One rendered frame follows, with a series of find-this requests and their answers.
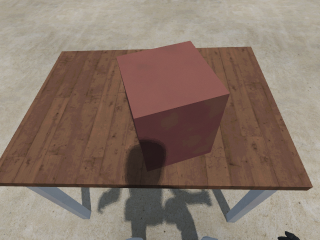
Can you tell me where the table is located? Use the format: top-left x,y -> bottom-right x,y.
0,46 -> 313,223

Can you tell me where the carton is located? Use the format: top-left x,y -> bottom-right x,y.
116,41 -> 230,172

